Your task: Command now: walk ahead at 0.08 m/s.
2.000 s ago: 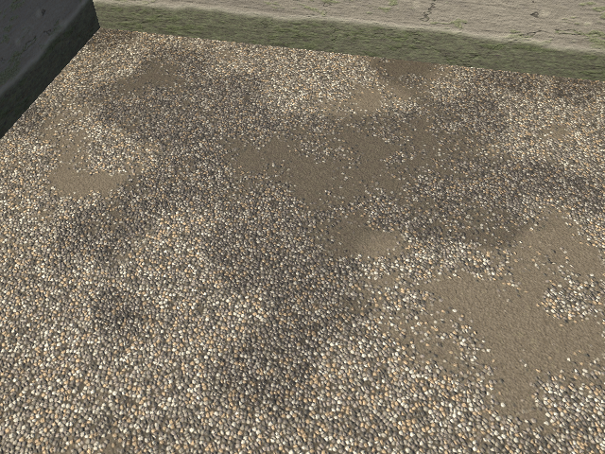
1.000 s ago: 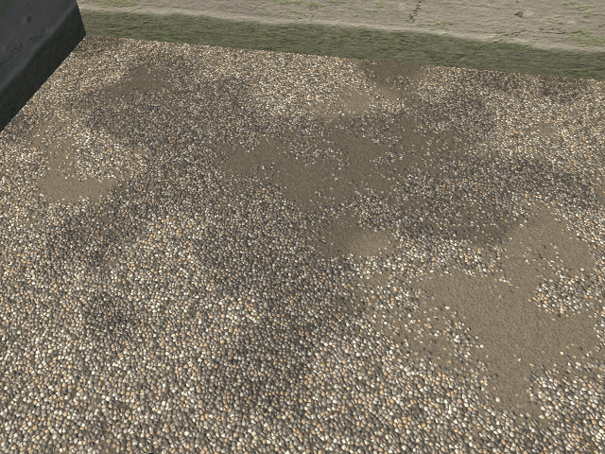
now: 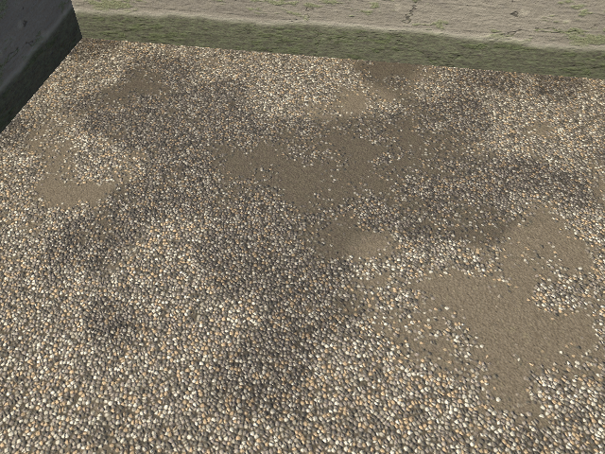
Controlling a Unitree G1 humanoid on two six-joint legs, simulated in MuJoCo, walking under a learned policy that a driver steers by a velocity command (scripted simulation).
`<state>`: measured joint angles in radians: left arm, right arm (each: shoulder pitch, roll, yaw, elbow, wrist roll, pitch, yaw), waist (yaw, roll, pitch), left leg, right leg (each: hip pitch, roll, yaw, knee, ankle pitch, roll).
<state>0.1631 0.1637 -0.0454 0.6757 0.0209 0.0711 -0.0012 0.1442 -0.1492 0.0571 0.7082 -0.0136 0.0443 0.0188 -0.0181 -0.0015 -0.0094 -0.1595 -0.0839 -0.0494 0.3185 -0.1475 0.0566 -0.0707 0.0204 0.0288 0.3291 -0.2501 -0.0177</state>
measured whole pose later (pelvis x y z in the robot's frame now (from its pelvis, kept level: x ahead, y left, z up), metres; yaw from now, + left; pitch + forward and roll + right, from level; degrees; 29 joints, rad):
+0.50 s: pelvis +0.00 -0.01 -0.01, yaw +0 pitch -1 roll +0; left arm 0.18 0.16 -0.06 0.66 0.02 0.07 0.01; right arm 0.13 -0.15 0.06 0.69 -0.02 0.06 0.00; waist -0.01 0.00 -0.02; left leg -0.22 -0.07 -0.05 0.45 -0.22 0.05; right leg -0.11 0.04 0.02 0.44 -0.31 -0.03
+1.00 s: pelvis +0.00 +0.00 -0.02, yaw +0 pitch -2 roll +0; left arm 0.13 0.15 -0.05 0.60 0.03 0.07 0.01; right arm 0.09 -0.15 0.06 0.62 -0.02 0.06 -0.01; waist -0.02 0.00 0.00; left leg -0.27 -0.08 -0.04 0.63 -0.31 0.06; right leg -0.17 0.03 0.02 0.61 -0.41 -0.02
